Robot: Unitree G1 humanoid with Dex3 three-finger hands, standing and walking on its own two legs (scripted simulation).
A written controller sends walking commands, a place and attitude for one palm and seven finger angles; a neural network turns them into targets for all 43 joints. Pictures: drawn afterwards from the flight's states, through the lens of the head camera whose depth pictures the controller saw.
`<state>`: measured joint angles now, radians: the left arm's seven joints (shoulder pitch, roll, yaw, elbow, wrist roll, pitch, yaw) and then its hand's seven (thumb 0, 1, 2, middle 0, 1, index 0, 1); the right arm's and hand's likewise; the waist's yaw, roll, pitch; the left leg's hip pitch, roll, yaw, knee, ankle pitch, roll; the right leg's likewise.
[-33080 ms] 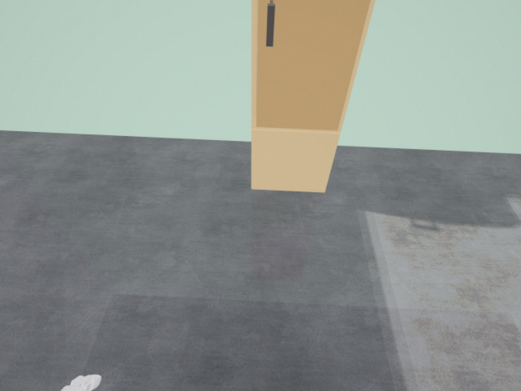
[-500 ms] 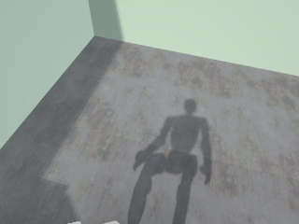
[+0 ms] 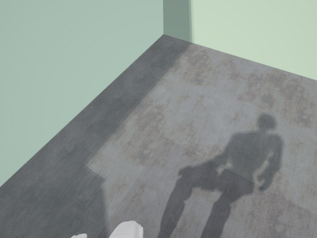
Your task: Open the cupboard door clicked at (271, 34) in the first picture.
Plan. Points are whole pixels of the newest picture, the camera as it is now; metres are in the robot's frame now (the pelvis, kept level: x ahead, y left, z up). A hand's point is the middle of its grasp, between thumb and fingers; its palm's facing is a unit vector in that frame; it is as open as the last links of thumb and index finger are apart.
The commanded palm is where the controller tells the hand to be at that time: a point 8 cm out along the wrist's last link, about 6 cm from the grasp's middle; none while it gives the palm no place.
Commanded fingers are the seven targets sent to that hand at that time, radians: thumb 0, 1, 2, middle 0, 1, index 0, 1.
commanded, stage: turn to face it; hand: left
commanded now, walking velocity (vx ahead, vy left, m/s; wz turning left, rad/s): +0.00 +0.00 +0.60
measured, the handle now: out of the picture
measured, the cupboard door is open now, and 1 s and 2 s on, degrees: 47 47 47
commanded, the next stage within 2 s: none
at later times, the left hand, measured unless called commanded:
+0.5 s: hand out of the picture +0.03 +0.24 -0.16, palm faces +0.33 -0.91 -0.26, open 7.4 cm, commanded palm none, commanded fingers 0.00 0.90 0.90 -0.20 -0.30 -0.20 -0.30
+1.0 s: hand out of the picture -0.07 +0.18 -0.18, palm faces +0.61 -0.76 -0.23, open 7.3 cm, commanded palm none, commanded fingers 0.00 0.90 0.90 -0.20 -0.30 -0.20 -0.30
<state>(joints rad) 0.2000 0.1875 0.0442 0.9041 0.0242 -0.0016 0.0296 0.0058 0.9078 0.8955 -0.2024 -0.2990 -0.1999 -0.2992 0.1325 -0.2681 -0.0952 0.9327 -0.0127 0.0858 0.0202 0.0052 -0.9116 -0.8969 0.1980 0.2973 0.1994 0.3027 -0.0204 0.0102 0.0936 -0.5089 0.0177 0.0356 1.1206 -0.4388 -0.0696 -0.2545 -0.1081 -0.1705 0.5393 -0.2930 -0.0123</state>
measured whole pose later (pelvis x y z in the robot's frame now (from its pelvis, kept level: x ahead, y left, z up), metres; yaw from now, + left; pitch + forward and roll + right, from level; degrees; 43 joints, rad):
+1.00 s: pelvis +0.00 -0.02 -0.01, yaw +37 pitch +0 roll +1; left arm 0.22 0.22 0.06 0.91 0.02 0.01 0.02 0.00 0.91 0.90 -0.21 -0.30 -0.20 -0.30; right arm 0.12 -0.24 -0.07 0.92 -0.01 0.07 0.03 0.01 -0.91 -0.90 0.20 0.30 0.20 0.30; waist -0.01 -0.05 0.11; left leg -0.31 0.02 0.10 0.63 -0.34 -0.05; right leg -0.23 -0.18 -0.25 0.63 -0.37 0.04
